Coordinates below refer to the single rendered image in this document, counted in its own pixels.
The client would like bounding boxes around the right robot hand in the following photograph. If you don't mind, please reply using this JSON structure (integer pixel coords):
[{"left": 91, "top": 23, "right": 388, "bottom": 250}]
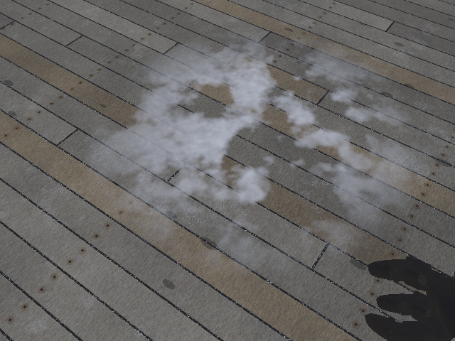
[{"left": 365, "top": 256, "right": 455, "bottom": 341}]

